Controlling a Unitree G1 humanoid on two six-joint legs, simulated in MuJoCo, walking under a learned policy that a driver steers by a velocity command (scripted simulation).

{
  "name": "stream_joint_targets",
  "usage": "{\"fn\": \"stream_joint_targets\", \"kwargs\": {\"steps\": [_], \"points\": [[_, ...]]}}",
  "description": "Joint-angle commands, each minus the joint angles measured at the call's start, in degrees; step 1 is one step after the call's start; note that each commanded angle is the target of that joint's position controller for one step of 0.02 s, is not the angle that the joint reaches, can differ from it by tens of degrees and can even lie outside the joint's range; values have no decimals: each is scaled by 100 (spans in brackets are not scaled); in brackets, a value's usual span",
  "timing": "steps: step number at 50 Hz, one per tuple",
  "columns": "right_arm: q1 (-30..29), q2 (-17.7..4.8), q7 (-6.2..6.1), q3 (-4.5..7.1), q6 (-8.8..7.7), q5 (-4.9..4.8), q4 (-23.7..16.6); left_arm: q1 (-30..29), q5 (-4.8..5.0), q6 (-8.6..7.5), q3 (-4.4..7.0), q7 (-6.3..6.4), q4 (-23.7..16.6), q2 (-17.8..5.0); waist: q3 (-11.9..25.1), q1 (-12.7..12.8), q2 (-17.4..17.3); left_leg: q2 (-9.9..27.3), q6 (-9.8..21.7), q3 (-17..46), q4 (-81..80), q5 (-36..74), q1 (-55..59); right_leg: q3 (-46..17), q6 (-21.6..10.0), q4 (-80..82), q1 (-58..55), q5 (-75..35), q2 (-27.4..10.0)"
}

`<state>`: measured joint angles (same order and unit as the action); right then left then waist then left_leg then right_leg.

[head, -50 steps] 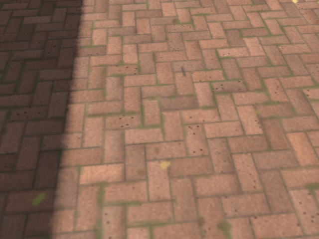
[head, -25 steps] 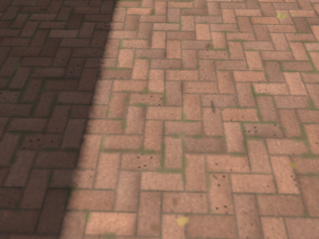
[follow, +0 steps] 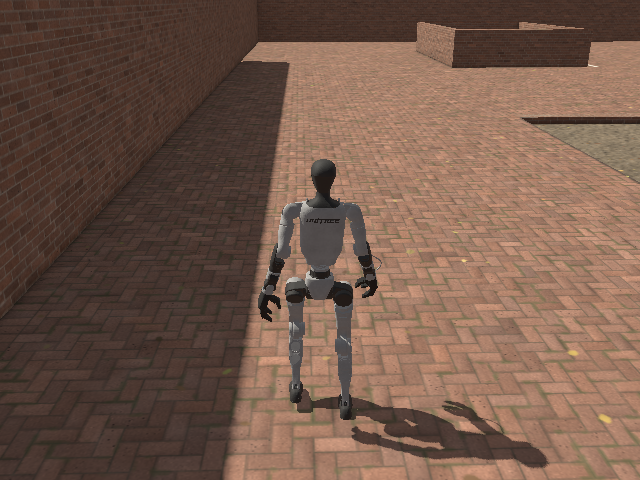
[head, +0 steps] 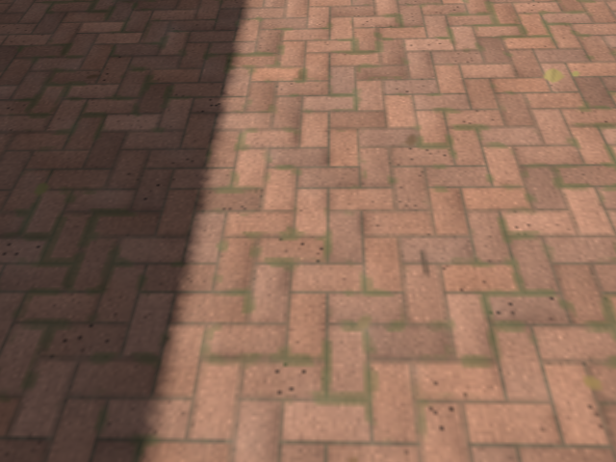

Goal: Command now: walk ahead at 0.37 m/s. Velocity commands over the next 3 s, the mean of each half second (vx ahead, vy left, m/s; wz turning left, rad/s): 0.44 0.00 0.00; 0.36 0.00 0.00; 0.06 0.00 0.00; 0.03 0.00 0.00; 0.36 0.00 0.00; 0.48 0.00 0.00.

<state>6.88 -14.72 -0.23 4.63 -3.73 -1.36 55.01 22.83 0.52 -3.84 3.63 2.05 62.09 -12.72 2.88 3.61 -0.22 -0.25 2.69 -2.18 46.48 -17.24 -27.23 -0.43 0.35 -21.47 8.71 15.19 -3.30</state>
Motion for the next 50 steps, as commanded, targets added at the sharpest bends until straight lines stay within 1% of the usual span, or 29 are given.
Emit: {"fn": "stream_joint_targets", "kwargs": {"steps": [1, 3, 5, 7, 8, 9, 10, 11, 12, 13, 15, 18, 22, 25, 28, 30, 31, 32, 33, 34, 35, 36, 37, 38, 40, 43, 45, 47, 50], "points": [[-976, 7, 99, -45, -185, -6, -486, 22, 18, -103, 132, -25, -206, -758, -578, 43, 869, 176, -47, -73, -766, 252, -764, -1107, -921, 1198, -475, 247, -1007], [-1013, -51, 138, -73, -148, -30, -499, 122, 36, -68, 199, -58, -197, -977, -593, 49, 978, 55, -86, -262, -1249, 215, -52, -948, -984, 1132, -106, 257, -983], [-774, -183, 143, -60, -99, -50, -427, 127, 117, -43, 242, -82, -193, -1071, -597, -108, 919, -14, -51, -341, -1732, 513, 697, -917, -971, 932, 242, 322, -1022], [-3, -445, 85, 54, -46, -72, -181, -5, 125, -46, 233, -85, -232, -1028, -385, -507, 760, -92, 74, -315, -1965, 611, 1849, -772, -804, 387, 679, -194, -919], [725, -726, 24, 171, -44, -81, -5, -195, 86, -69, 195, -88, -303, -899, -32, -871, 489, 224, 257, 137, -2071, 553, 2844, -420, -588, -588, 1130, -786, -664], [1456, -1305, -39, 326, -32, 4, 113, -321, 22, -139, 95, -87, -536, -466, 467, -1082, -875, 1465, 771, 1924, -2516, 52, 4194, 360, -162, -2680, 2561, -301, -48], [1999, -1499, 38, 329, -64, 42, 247, -354, 34, -270, 24, -67, -702, -241, 867, -1179, -1781, 2337, 1427, 3950, -3306, -640, 4590, 88, -70, -4185, 3590, 1682, 389], [1543, -1109, 61, 181, -130, 77, 158, -524, 134, -336, 138, -108, -720, -636, 391, -964, -1135, 2298, 1399, 3761, -3313, -1055, 4156, -350, -205, -5048, 4104, 1490, -47], [1079, -782, 94, 87, -171, 70, 15, -654, 191, -363, 164, -149, -732, -735, -23, -797, -839, 2012, 1182, 3060, -3389, -942, 3595, -310, -346, -5142, 4163, 917, -277], [726, -639, 131, 31, -191, 97, -84, -716, 169, -356, 171, -133, -714, -656, -267, -647, -562, 1764, 1064, 2538, -3538, -570, 3087, -235, -383, -4969, 4030, 420, -422], [567, -388, 152, -59, -187, 138, -76, -706, 93, -274, 199, -106, -730, -527, -493, -402, -541, 1481, 923, 1780, -3761, 462, 2362, -250, -357, -4415, 3545, -101, -622], [900, -521, 59, -43, -184, 153, 55, -973, 35, -182, 200, -111, -871, -425, -566, -343, -424, 1354, 975, 1230, -3882, 1532, 2180, -104, -192, -3638, 3492, -596, -560], [1113, -708, -44, -5, -177, 119, 94, -1979, 21, -172, 83, -215, -1228, -251, -737, -514, -383, 1168, 878, 691, -4023, 1764, 1864, 79, -96, -1927, 3025, -1693, -309], [1449, -759, -59, 24, -181, 40, 216, -2524, 65, -158, 26, -312, -1406, -301, -863, -654, -340, 1270, 838, 583, -4040, 1599, 2067, 138, -151, -1315, 2775, -1988, -168], [1616, -803, -72, 70, -121, -1, 326, -2771, 78, -171, 26, -402, -1574, -452, -902, -613, -317, 1544, 744, 587, -3761, 1913, 2739, 44, -341, -963, 2797, -1672, -137], [1543, -904, -73, 112, -63, 8, 317, -2503, 84, -186, 104, -426, -1565, -670, -643, -386, -442, 1588, 625, 518, -3253, 3093, 3029, 199, -495, -852, 2176, -1248, 63], [1463, -918, -71, 113, -27, 12, 298, -1987, 74, -188, 200, -418, -1438, -842, -289, -80, -503, 1448, 521, 359, -2553, 4105, 3028, 378, -614, -811, 1387, -1119, 265], [1442, -785, -71, 57, 9, 42, 262, -979, 74, -177, 347, -389, -1131, -1106, 301, 356, -451, 1134, 349, 126, -1340, 4403, 2589, 415, -785, -858, -2, -1114, 347], [1599, -561, -68, -47, 14, 169, 124, 47, 8, -158, 466, -327, -937, -1584, 1186, 572, 346, 745, 133, -133, 645, 2592, 1251, -1002, -1161, -975, -1827, -1003, -842], [2328, 246, 3, -262, -122, 105, 137, 258, -9, -152, 466, -389, -818, -1789, 1986, 98, 1848, -314, -133, 312, 2449, -1409, -707, -3901, -2032, 46, -3310, 517, -1982], [1778, -407, 27, -116, -259, -45, 130, 74, 29, -173, 304, -400, -887, -1237, 1592, 298, 1185, -44, -3, 964, 3075, -1539, -1323, -4070, -1750, 494, -3003, 1072, -1786], [1217, -681, 26, -40, -333, -149, -59, -542, 14, -198, 228, -377, -1017, -1037, 721, 189, 925, 206, 66, 792, 3134, -1066, -1623, -3152, -1512, 531, -2159, 134, -1662], [1012, -674, -34, -36, -337, -103, -76, -1094, -43, -217, 167, -375, -1159, -923, 335, -44, 341, 500, 31, 648, 2904, -564, -1276, -2369, -1419, 554, -1217, -1292, -1497], [968, -628, -85, 14, -286, 4, -43, -1387, -108, -237, 132, -391, -1191, -782, 91, -242, 185, 652, -26, 608, 2600, -373, -899, -1740, -1378, 587, -468, -2437, -1305], [1303, -389, -122, 21, -102, 36, 44, -1443, -180, -265, 71, -414, -1092, -584, 115, -547, 326, 772, -73, 614, 2197, -325, -184, -1028, -1343, 699, 178, -3573, -1062], [1133, -260, -161, 17, 46, 109, -41, -1364, -195, -264, 70, -305, -943, -743, 18, -687, 371, 736, -238, 509, 1389, 113, -122, -465, -1452, 827, 518, -4435, -955], [802, -212, -153, -16, 85, 160, -144, -1418, -183, -201, 57, -219, -916, -774, 42, -663, 383, 741, -314, 458, 454, 722, -12, -130, -1348, 820, 545, -4442, -793], [435, -170, -125, -58, 104, 150, -205, -1337, -168, -141, 61, -173, -861, -857, 97, -515, 426, 629, -329, 347, -332, 1276, 286, 65, -1228, 813, 518, -4255, -671], [70, -302, -107, -45, 154, 118, -264, -1125, -141, -54, 51, -156, -700, -895, 75, -357, 446, 501, -337, 337, -945, 1457, 470, -42, -1218, 745, 262, -3624, -751]]}}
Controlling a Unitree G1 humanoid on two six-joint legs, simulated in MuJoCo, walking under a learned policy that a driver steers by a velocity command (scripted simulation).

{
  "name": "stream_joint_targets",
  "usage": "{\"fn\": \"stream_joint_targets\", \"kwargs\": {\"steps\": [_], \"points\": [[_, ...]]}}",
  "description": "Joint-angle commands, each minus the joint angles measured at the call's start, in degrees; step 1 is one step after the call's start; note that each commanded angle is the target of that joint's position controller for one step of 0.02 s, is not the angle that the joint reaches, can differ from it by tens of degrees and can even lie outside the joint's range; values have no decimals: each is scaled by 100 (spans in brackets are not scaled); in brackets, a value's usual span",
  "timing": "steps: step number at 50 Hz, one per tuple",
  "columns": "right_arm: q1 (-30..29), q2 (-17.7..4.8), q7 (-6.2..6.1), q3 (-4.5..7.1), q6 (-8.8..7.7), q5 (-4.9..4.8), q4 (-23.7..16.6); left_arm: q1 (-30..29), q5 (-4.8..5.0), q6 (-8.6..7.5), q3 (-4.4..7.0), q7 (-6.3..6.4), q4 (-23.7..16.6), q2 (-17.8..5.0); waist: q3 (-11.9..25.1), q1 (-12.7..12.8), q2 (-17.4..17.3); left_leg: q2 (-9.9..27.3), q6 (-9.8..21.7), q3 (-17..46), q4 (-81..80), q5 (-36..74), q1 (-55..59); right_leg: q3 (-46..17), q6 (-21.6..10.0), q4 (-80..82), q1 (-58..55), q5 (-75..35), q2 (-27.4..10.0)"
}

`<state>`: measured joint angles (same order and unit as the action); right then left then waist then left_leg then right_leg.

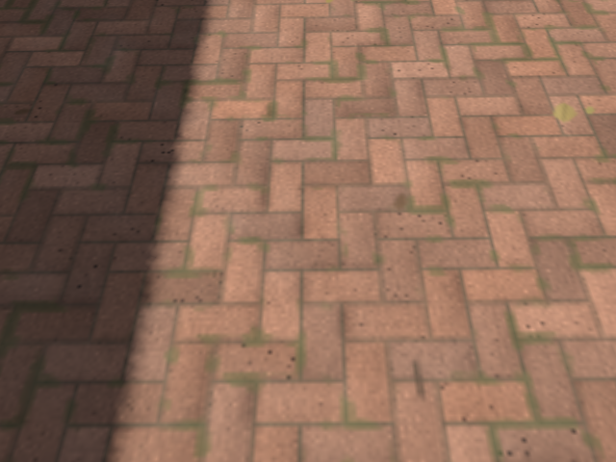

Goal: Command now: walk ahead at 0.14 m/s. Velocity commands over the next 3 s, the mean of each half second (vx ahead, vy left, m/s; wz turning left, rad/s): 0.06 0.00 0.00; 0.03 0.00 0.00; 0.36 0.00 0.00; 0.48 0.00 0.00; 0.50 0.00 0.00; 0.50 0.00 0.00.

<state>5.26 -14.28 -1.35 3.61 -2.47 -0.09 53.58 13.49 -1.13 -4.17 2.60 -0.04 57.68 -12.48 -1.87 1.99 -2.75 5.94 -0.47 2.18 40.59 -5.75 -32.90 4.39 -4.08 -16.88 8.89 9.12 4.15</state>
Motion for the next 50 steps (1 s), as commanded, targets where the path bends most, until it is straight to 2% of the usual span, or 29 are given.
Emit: {"fn": "stream_joint_targets", "kwargs": {"steps": [1, 3, 4, 5, 6, 7, 8, 9, 11, 14, 18, 24, 32, 45, 46, 48, 49, 50], "points": [[137, -388, 10, 65, 38, -1, -143, -176, 41, 9, 148, 55, -218, -904, 497, -177, 708, -143, 8, -88, -511, 186, 1054, -598, -766, 205, 167, -2802, -1538], [134, -434, 25, 82, 22, 44, -133, -253, 111, 68, 131, 74, -176, -860, 448, -280, 677, -223, 133, -139, -1033, 145, 1307, -699, -649, -136, 93, -2306, -1532], [265, -484, 27, 102, 2, 88, -69, -212, 157, 90, 108, 84, -142, -788, 470, -378, 579, -260, 228, -161, -1530, 633, 1679, -690, -461, -393, 124, -1893, -1371], [407, -757, 4, 168, -16, 128, -11, 59, 100, 84, 73, 91, -103, -660, 606, -309, 255, 24, 342, 147, -1677, 2075, 2232, -596, -190, -728, 250, -1341, -1077], [388, -1040, -25, 203, -8, 126, -37, 550, -16, 57, 63, 95, -33, -561, 833, 66, -201, 446, 603, 509, -1340, 3181, 2897, -380, 58, -1025, 688, -237, -655], [350, -730, -31, 123, 41, 110, 57, 886, 2, 81, 2, 126, 74, -284, 1005, 211, -788, 715, 1055, 821, -1307, 2934, 3106, -264, 273, -1086, 978, 801, -507], [230, -439, 7, 70, 82, 38, 78, 599, 26, 147, 3, 156, 29, -389, 931, 92, -701, 647, 1100, 918, -1430, 2135, 2822, -296, 359, -985, 815, 876, -535], [5, -397, 39, 53, 109, 26, 37, 358, 71, 225, 33, 181, -10, -562, 775, 71, -496, 432, 934, 764, -1496, 1548, 2510, -294, 360, -882, 700, 729, -545], [-167, -498, 72, 71, 92, 33, 9, 175, 88, 359, 75, 215, 18, -733, 619, 7, -199, 119, 674, 428, -1402, 1371, 2245, -298, 311, -804, 536, 428, -577], [-62, -497, 64, 75, 53, 4, 160, 191, 83, 405, 62, 210, 91, -667, 723, -33, -41, -18, 625, 253, -1222, 1814, 2375, -345, 289, -808, 320, -31, -663], [-90, -475, 28, 71, 97, 3, 264, 159, 94, 404, 58, 204, 193, -618, 714, -78, 157, -61, 682, 191, -1105, 1992, 2513, -323, 330, -857, 299, -219, -686], [-218, -436, 9, 68, 195, -2, 346, 246, 81, 440, 32, 227, 351, -549, 446, -83, 241, -150, 639, 124, -1184, 1355, 2403, -297, 346, -795, 402, 151, -696], [-285, -398, -24, 58, 272, 2, 453, 410, 68, 394, -13, 257, 481, -482, 170, -121, 238, -253, 534, 64, -1327, 542, 2355, -293, 341, -654, 648, 689, -721], [-195, -347, -54, 22, 299, 3, 640, 769, 62, 311, -63, 274, 567, -306, -26, -163, 273, -321, 453, 47, -1462, -26, 2293, -306, 316, -481, 837, 1072, -727], [-84, -309, -55, 11, 305, 3, 706, 908, 69, 316, -64, 276, 621, -281, 68, -152, 307, -391, 450, -17, -1464, -709, 2305, -303, 277, -405, 802, 1587, -717], [-32, -407, -60, 59, 293, -52, 724, 902, 129, 329, 12, 301, 547, -498, -202, -139, 548, -656, 435, -282, -1175, -2394, 1826, -558, 4, -260, 928, 2839, -840], [-168, -413, -48, 66, 244, -53, 665, 997, 154, 310, 43, 310, 497, -577, -392, -49, 639, -730, 421, -356, -951, -2732, 1400, -881, -186, -51, 892, 3371, -1053], [-382, -340, -14, 59, 158, -74, 560, 1202, 181, 262, 95, 312, 503, -721, -567, 73, 875, -804, 372, -513, -521, -2499, 934, -1451, -422, 296, 679, 3739, -1454]]}}
Over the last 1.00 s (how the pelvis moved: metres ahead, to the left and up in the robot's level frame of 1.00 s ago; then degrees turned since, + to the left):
0.44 -0.02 0.00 0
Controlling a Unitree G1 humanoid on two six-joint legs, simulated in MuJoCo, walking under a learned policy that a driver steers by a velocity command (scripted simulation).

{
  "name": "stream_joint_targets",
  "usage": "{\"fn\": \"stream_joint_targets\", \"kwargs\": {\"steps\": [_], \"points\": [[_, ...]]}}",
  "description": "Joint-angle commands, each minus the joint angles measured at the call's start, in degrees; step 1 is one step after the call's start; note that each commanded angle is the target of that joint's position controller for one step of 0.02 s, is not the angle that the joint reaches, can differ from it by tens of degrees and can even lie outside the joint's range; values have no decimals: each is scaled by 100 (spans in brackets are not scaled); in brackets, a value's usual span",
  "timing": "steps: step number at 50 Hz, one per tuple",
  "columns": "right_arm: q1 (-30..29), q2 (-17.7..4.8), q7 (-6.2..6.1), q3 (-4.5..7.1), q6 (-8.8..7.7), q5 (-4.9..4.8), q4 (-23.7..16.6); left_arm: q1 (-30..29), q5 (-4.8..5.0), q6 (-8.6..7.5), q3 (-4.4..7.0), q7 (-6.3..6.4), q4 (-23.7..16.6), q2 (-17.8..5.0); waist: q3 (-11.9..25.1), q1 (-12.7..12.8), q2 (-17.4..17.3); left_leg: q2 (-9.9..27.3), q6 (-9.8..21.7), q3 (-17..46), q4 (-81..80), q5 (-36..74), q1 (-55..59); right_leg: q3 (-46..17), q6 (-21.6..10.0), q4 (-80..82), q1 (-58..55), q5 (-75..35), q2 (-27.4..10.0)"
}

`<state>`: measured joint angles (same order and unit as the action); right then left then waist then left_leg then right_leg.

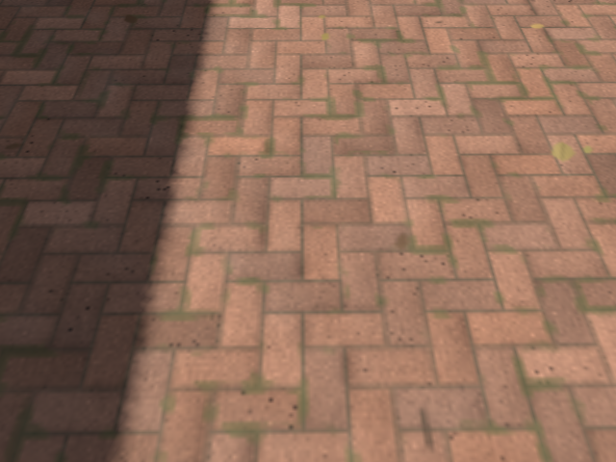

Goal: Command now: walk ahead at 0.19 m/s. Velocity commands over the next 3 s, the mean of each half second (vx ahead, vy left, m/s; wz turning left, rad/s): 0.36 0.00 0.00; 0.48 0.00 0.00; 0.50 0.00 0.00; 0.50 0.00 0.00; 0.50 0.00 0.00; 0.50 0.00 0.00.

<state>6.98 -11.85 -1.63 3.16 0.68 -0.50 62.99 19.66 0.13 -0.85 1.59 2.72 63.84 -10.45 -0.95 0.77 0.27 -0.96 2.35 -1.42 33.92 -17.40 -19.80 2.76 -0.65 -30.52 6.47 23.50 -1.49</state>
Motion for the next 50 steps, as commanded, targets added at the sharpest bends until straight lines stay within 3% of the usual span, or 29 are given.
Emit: {"fn": "stream_joint_targets", "kwargs": {"steps": [1, 2, 4, 6, 8, 9, 10, 11, 12, 13, 14, 17, 20, 23, 27, 30, 32, 33, 34, 35, 36, 37, 38, 39, 40, 41, 43, 46, 50], "points": [[-703, -492, 68, 93, -256, -77, -462, 581, 98, -133, 275, 38, -120, -1134, -894, 207, 933, -88, 74, -335, 769, -662, -814, -1998, -1038, 2046, 723, 2380, -1478], [-764, -493, 116, 97, -341, -81, -518, 498, 99, -198, 309, 39, -140, -1178, -1079, 186, 1002, 174, 133, -157, 1154, -478, -1188, -2349, -1206, 2125, 589, 2088, -1859], [-698, -482, 189, 107, -468, -133, -558, 458, 93, -308, 295, -4, -195, -999, -1126, 115, 860, 401, 239, -38, 1225, -837, -1642, -2181, -1164, 1915, 79, 1106, -1878], [-360, -391, 242, 106, -548, -178, -473, 255, 158, -321, 293, -78, -272, -972, -992, -130, 699, 270, 275, -340, 146, -570, -637, -1484, -890, 1556, 351, 457, -1482], [848, -619, 243, 280, -534, -150, -22, 64, 116, -323, 294, -129, -377, -1046, -411, -633, 565, -187, 250, -576, -246, 203, 1522, -802, -635, 559, 1269, -1187, -924], [1657, -1094, 217, 430, -552, -123, 122, -150, 122, -357, 232, -139, -534, -840, -99, -954, -428, 729, 663, 1005, -987, -243, 2412, -84, -255, -1303, 2076, -1934, -329], [2354, -1511, 256, 467, -587, -103, 204, -146, 104, -466, 128, -111, -787, -411, 493, -1021, -1892, 2101, 1523, 3840, -2207, -706, 3320, 0, 39, -3384, 3320, 331, 407], [1994, -1080, 270, 270, -680, -23, 168, -399, 236, -556, 191, -137, -887, -597, 345, -773, -1250, 2385, 1614, 4316, -2341, -934, 3077, -800, -105, -4406, 3839, 727, 175], [1516, -818, 270, 166, -739, -18, 12, -519, 323, -604, 213, -189, -947, -682, -44, -568, -861, 2259, 1421, 3598, -2242, -776, 2731, -852, -296, -4694, 4151, 288, -122], [1208, -654, 297, 88, -765, 6, -93, -564, 299, -632, 237, -202, -929, -711, -166, -414, -462, 2004, 1198, 2873, -2283, -507, 2411, -781, -424, -4522, 4098, -282, -379], [1005, -611, 320, 39, -768, 28, -169, -588, 235, -625, 287, -194, -916, -734, -286, -284, -289, 1805, 1037, 2318, -2368, -89, 2083, -725, -460, -4136, 3951, -722, -563], [1216, -563, 253, -35, -708, 67, -139, -573, 171, -479, 354, -234, -911, -679, -296, -135, -390, 1394, 863, 1317, -2582, 1000, 1693, -506, -329, -3377, 3470, -1185, -700], [1460, -803, 127, -14, -675, 73, -133, -1248, 103, -407, 326, -241, -1188, -561, -453, -212, -251, 1389, 944, 991, -2753, 1592, 1651, -370, -66, -2440, 3767, -1679, -685], [1559, -873, 62, 4, -638, 69, -210, -1983, 112, -417, 249, -299, -1441, -466, -561, -370, -348, 1257, 868, 632, -2881, 1673, 1485, -205, 20, -1242, 3511, -2385, -524], [1950, -875, 56, 44, -597, -11, -140, -2648, 153, -450, 184, -427, -1662, -502, -737, -531, -358, 1384, 839, 408, -2841, 1714, 1826, -74, -72, -446, 3330, -2661, -347], [1964, -944, 51, 105, -534, -39, -130, -2804, 171, -500, 193, -535, -1813, -634, -695, -405, -440, 1612, 740, 332, -2476, 2345, 2406, -90, -301, -70, 3184, -2313, -260], [1787, -1109, 50, 165, -491, -24, -200, -2255, 163, -519, 320, -547, -1732, -926, -203, -11, -677, 1632, 609, 217, -1723, 4234, 2612, 110, -499, -32, 2191, -1978, 55], [1670, -1104, 50, 162, -447, -8, -235, -1399, 163, -512, 451, -525, -1492, -1144, 304, 454, -732, 1445, 482, 23, -726, 5089, 2453, 257, -653, -22, 1091, -1927, 273], [1606, -996, 55, 106, -430, 31, -324, -309, 156, -488, 587, -474, -1186, -1434, 969, 912, -661, 1177, 280, -126, 692, 4585, 1519, -100, -876, -197, -588, -1906, -8], [2214, -359, 115, -65, -503, 47, -445, 562, -11, -460, 713, -431, -997, -1992, 2002, 702, 642, 314, -82, -246, 3081, 2041, -712, -2688, -1699, 78, -2864, -753, -1579], [2184, -221, 164, -131, -684, -57, -393, 601, 6, -446, 594, -446, -958, -1746, 2576, 642, 1306, -263, -99, 617, 4316, -1356, -1574, -4821, -1999, 1353, -3192, -67, -2189], [1609, -696, 191, 10, -806, -220, -583, 62, 69, -479, 476, -459, -1014, -1396, 1702, 587, 1079, 119, 37, 876, 4784, -1199, -2214, -4187, -1664, 1504, -2539, 147, -1964], [1136, -853, 170, 33, -860, -273, -733, -472, 70, -502, 390, -451, -1151, -1121, 1017, 447, 675, 443, 136, 663, 4686, -731, -2288, -3236, -1449, 1572, -1587, -257, -1769], [944, -842, 116, 67, -850, -205, -768, -905, 10, -544, 330, -476, -1200, -955, 584, 210, 215, 725, 155, 561, 4262, -229, -2013, -2552, -1331, 1751, -593, -821, -1565], [1013, -821, 67, 127, -764, -116, -736, -1144, -53, -592, 275, -500, -1213, -770, 413, -32, 240, 939, 182, 597, 3886, 50, -1596, -2059, -1207, 1900, 60, -1206, -1331], [1203, -678, 57, 123, -664, -94, -700, -1204, -78, -601, 252, -522, -1176, -701, 353, -190, 360, 1020, 186, 621, 3700, 164, -1291, -1792, -1200, 2052, 440, -1278, -1219], [1236, -515, 40, 113, -538, -77, -721, -1007, -52, -614, 264, -492, -1063, -797, 164, -275, 379, 1091, 124, 548, 3317, 256, -1241, -1456, -1301, 2321, 814, -1440, -1132], [524, -658, 25, 160, -502, 5, -997, -634, -55, -611, 308, -348, -962, -1062, -129, -174, 227, 1145, -79, 517, 2386, 1080, -1956, -1215, -1350, 2537, 662, -1737, -1128], [-242, -559, 109, 133, -570, 15, -1228, -236, 0, -554, 301, -241, -898, -1108, -212, 40, 249, 939, -179, 315, 920, 2288, -2001, -722, -1133, 2530, 354, -2130, -915]]}}
Over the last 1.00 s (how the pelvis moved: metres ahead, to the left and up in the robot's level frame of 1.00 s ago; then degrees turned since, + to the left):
0.07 0.04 -0.01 0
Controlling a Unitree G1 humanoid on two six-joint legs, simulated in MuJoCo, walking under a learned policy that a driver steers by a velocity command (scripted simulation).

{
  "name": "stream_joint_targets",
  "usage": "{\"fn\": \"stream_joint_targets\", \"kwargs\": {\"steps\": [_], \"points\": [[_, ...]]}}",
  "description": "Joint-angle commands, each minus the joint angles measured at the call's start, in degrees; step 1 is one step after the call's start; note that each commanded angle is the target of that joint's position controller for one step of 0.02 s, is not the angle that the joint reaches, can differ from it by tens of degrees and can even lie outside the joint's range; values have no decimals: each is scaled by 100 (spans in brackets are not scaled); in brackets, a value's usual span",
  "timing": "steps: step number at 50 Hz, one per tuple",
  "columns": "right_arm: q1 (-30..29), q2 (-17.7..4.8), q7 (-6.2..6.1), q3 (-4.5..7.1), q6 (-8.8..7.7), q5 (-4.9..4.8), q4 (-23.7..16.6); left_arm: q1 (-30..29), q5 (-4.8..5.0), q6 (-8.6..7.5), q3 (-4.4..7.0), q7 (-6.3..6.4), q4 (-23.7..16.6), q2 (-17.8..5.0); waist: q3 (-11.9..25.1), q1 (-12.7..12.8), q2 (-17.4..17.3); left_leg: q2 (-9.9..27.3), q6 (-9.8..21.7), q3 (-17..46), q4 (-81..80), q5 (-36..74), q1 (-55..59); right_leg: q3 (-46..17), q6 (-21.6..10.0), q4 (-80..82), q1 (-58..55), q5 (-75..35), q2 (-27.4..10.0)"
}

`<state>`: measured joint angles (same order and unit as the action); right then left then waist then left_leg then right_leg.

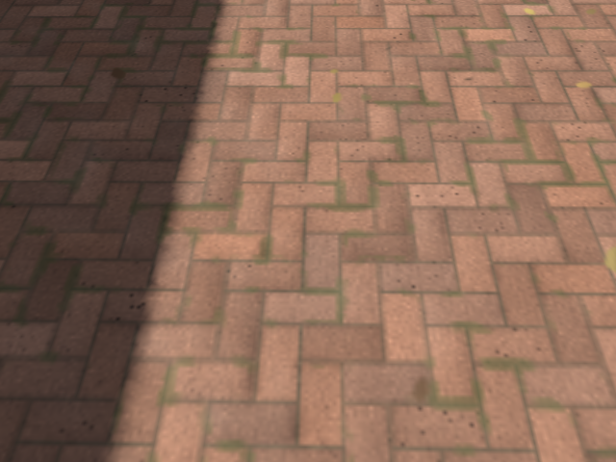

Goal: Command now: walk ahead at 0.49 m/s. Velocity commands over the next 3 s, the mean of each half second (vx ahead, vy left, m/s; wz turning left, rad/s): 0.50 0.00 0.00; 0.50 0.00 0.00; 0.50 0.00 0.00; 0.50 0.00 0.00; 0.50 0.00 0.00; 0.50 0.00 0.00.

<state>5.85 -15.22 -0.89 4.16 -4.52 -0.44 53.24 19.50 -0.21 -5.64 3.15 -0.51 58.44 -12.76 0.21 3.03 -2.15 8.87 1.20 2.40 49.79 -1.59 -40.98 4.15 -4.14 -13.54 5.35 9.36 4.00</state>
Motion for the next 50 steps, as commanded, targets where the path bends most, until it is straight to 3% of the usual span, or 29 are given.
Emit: {"fn": "stream_joint_targets", "kwargs": {"steps": [1, 7, 9, 10, 11, 12, 13, 14, 15, 16, 17, 18, 20, 22, 25, 29, 34, 36, 37, 38, 39, 40, 41, 42, 43, 44, 46, 48, 50], "points": [[-363, -179, 59, 8, -61, -5, -312, -94, 56, -69, 149, 93, -328, -901, -365, -102, 489, -125, -66, -160, -974, 870, 196, -778, -747, 842, 400, -694, -1440], [-1212, -205, 262, -77, -131, -81, -668, 473, 116, 79, 210, 122, -84, -992, -580, 122, 513, -337, 86, -228, -1919, 390, 45, -750, -682, 364, -757, -982, -1839], [-1034, -361, 313, -37, -167, -96, -691, 391, 123, 140, 252, 140, -89, -1075, -446, -66, 640, -459, 239, -296, -2080, -74, 430, -774, -573, 29, -1023, -1681, -1967], [-701, -503, 316, 27, -183, -93, -624, 263, 124, 166, 269, 143, -127, -1133, -219, -281, 742, -636, 335, -442, -2120, -269, 992, -707, -500, -363, -1060, -2637, -1926], [55, -702, 301, 145, -191, -76, -402, 122, 126, 198, 250, 141, -165, -1093, 231, -694, 732, -850, 480, -627, -2226, -236, 2031, -493, -373, -1245, -927, -3549, -1694], [1146, -1053, 256, 293, -188, -33, -94, 110, 81, 205, 170, 141, -253, -912, 992, -1100, 547, -526, 739, -266, -1983, -108, 3729, -260, -187, -2633, -104, -3183, -1385], [1985, -1629, 222, 441, -151, 67, 78, 748, 38, 105, -5, 81, -342, -320, 1939, -964, -682, 1003, 1617, 2237, -2130, -881, 6156, -12, 251, -4995, 2288, -995, -521], [2066, -1306, 232, 317, -125, 11, 113, 644, 85, -52, -39, 48, -293, -302, 2361, -983, -1222, 1429, 1851, 4018, -3153, -1412, 6575, -800, 281, -6069, 3279, 2253, -58], [1631, -964, 227, 201, -136, -35, 58, 144, 257, -159, 102, 20, -437, -815, 1624, -962, -929, 1228, 1539, 3335, -3234, -1694, 6035, -1086, 140, -6526, 3877, 2101, -440], [1111, -744, 213, 133, -139, -20, -97, -291, 311, -200, 107, 35, -570, -895, 1000, -833, -545, 1038, 1346, 2492, -3320, -1382, 5160, -884, 53, -6410, 3946, 1601, -771], [706, -564, 235, 73, -152, 45, -152, -510, 236, -183, 133, 77, -599, -865, 533, -646, -132, 827, 1254, 1894, -3538, -946, 4224, -775, 47, -6010, 3716, 1127, -1015], [487, -395, 249, 20, -186, 105, -170, -444, 172, -104, 183, 113, -577, -821, 344, -416, -197, 623, 1154, 1479, -3719, -665, 3614, -824, 37, -5640, 3320, 826, -1215], [480, -359, 268, 8, -204, 103, -103, -211, 144, 56, 164, 127, -520, -556, 197, -220, -287, 452, 1180, 1071, -4038, -469, 3057, -797, 81, -5285, 2919, 611, -1316], [677, -554, 209, 49, -226, 85, -12, -405, 110, 124, 169, 145, -608, -523, 7, -187, -179, 431, 1261, 789, -4235, -83, 2936, -743, 201, -4847, 3143, 256, -1356], [968, -663, 97, 69, -192, 63, 81, -1019, 44, 116, 178, 132, -824, -528, -144, -313, -55, 359, 1201, 465, -4322, 331, 3169, -697, 363, -3811, 3567, -662, -1341], [1320, -706, 39, 65, -151, 0, 175, -1823, 89, 65, 100, 41, -1035, -378, -312, -568, -104, 147, 1001, 17, -4380, 247, 3296, -410, 376, -2435, 3251, -1608, -1067], [1772, -776, 14, 116, -22, -51, 404, -2485, 143, 9, 49, -124, -1317, -442, -537, -729, -132, 542, 957, 74, -3991, 377, 4284, -421, 211, -1722, 3453, -1196, -926], [1707, -848, -9, 157, 38, -62, 415, -2353, 152, -25, 84, -179, -1345, -583, -437, -557, -222, 685, 854, 103, -3679, 954, 4577, -383, 57, -1570, 3159, -756, -831], [1590, -903, -15, 176, 63, -62, 384, -2067, 147, -38, 139, -183, -1287, -709, -247, -368, -311, 662, 785, 51, -3348, 1778, 4622, -261, -33, -1537, 2666, -550, -679], [1441, -896, -16, 170, 94, -71, 349, -1432, 127, -44, 241, -172, -1109, -880, 134, 1, -323, 480, 671, -129, -2606, 2705, 4526, -76, -163, -1435, 1747, -553, -471], [1417, -733, -16, 103, 111, -39, 289, -401, 99, -39, 390, -131, -793, -1190, 802, 408, -175, 153, 492, -363, -1366, 2646, 3906, -207, -364, -1595, 213, -709, -566], [1928, -265, 16, -44, 53, 44, 164, 480, -13, -24, 522, -87, -623, -1730, 1757, 368, 838, -500, 153, -620, 861, 668, 1876, -2266, -1077, -1647, -2102, -407, -2006], [2176, 68, 69, -169, -97, 23, 231, 671, 48, -1, 462, -118, -551, -1653, 2339, 265, 1795, -1257, 14, 30, 2162, -3163, 495, -4483, -1567, -654, -2979, 476, -2706], [1607, -538, 104, -8, -208, -149, 140, 408, 107, -11, 330, -109, -585, -1222, 1740, 354, 1353, -900, 138, 453, 2727, -3097, -179, -4128, -1272, -457, -2597, 1015, -2492], [1112, -689, 102, 23, -269, -222, -23, -129, 115, -19, 268, -89, -709, -1035, 992, 253, 1062, -591, 226, 250, 2666, -2541, -408, -3308, -1052, -342, -1740, 719, -2330], [874, -673, 60, 41, -272, -166, -50, -555, 52, -24, 213, -91, -793, -882, 586, 79, 616, -325, 234, 130, 2367, -2006, -169, -2715, -956, -163, -851, 230, -2138], [1019, -491, 21, 85, -130, -86, -9, -895, -59, -58, 131, -127, -801, -609, 277, -303, 681, -31, 228, 176, 1841, -1503, 530, -1999, -855, 201, 230, -290, -1813], [1113, -287, 5, 70, -8, -74, 9, -789, -19, -87, 145, -113, -715, -674, 150, -413, 683, 37, 160, 119, 1467, -1346, 649, -1642, -926, 472, 547, -517, -1724], [770, -318, -11, 86, 33, -19, -125, -593, -14, -98, 187, -40, -629, -859, -32, -389, 560, 70, 35, 89, 941, -868, 294, -1418, -976, 632, 535, -847, -1722]]}}
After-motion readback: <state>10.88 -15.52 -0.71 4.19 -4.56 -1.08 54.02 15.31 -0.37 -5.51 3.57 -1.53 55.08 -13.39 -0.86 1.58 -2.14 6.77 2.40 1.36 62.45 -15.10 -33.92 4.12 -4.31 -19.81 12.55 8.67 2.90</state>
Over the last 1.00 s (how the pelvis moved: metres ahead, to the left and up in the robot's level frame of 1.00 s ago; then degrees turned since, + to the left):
0.46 -0.04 0.02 0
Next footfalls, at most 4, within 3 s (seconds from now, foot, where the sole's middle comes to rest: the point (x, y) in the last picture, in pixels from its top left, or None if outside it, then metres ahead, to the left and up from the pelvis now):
0.24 left None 0.33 0.16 -0.78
0.78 right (378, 404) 0.65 -0.08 -0.78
1.34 left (285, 288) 0.97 0.16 -0.78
1.88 right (374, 207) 1.28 -0.08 -0.78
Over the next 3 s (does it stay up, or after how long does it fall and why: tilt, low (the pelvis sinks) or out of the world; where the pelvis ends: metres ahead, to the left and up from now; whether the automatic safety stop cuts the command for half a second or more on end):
stays up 1.75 0.02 -0.03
